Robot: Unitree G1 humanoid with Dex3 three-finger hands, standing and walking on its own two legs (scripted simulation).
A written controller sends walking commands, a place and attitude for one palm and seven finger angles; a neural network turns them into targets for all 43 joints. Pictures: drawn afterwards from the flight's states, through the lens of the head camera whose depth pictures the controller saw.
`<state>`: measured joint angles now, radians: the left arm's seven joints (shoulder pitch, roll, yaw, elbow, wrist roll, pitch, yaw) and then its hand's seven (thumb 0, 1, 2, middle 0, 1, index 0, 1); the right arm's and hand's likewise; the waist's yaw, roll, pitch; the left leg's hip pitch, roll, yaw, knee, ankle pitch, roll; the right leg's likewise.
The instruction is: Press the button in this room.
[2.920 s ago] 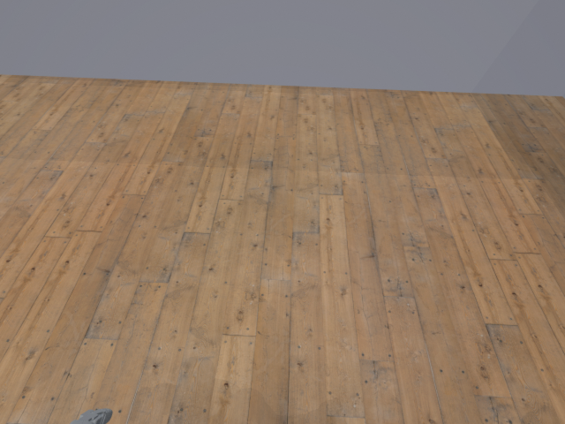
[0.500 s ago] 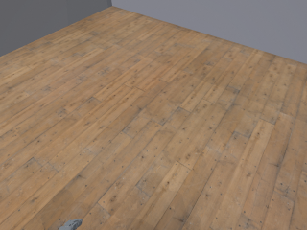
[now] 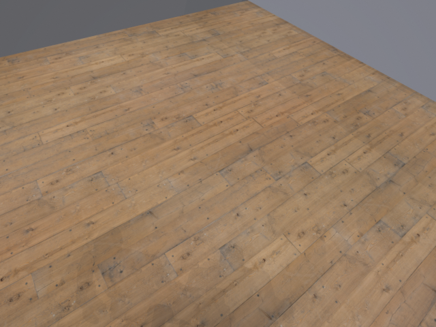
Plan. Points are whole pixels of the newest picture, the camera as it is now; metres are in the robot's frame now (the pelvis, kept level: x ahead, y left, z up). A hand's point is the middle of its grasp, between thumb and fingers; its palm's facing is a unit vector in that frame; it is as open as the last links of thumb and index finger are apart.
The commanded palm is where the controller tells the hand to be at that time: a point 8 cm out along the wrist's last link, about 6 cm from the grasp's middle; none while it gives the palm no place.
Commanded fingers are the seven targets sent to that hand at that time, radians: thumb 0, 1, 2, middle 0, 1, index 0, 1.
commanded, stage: turn or walk to find it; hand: left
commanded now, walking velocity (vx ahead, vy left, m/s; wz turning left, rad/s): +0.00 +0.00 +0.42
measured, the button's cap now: out of the picture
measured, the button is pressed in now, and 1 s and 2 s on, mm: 0 0 0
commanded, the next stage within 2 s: none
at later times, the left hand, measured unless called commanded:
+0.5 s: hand out of the picture +0.04 +0.21 -0.14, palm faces +0.20 -0.95 -0.24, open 7.4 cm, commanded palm none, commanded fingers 0.00 0.90 0.90 -0.20 -0.30 -0.20 -0.30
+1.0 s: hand out of the picture -0.12 +0.21 -0.18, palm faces +0.45 -0.86 -0.24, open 7.4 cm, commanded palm none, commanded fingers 0.00 0.90 0.90 -0.20 -0.30 -0.20 -0.30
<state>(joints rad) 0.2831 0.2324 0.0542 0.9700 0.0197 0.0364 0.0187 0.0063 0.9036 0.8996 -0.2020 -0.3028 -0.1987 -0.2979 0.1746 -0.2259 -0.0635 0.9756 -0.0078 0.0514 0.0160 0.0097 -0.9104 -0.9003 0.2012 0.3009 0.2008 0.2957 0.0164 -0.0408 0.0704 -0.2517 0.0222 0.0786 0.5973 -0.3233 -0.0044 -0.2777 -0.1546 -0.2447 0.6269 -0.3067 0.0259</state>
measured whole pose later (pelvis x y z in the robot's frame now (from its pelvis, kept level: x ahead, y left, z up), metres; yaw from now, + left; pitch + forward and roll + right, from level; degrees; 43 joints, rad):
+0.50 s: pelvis -0.03 +0.00 +0.01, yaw +11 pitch +0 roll +0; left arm 0.15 0.20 0.05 0.92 0.00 0.05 0.02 0.01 0.91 0.90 -0.20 -0.30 -0.19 -0.30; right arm 0.25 -0.20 -0.06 0.97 -0.02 0.04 0.00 0.01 -0.90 -0.90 0.21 0.30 0.21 0.30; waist -0.04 0.01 0.04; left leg -0.29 -0.08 -0.08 0.47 -0.18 0.04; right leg -0.30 -0.03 -0.02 0.67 -0.38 0.06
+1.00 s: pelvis -0.06 +0.01 +0.00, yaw +25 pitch +0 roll +1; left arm 0.25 0.25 0.06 0.96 0.02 0.05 0.02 0.01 0.90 0.90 -0.20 -0.30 -0.20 -0.30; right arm 0.17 -0.22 -0.06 0.97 -0.01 0.04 0.02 0.01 -0.91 -0.90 0.20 0.30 0.20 0.30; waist 0.02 -0.06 0.08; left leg -0.27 0.01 0.07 0.61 -0.31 0.01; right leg -0.33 -0.15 -0.14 0.80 -0.48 0.05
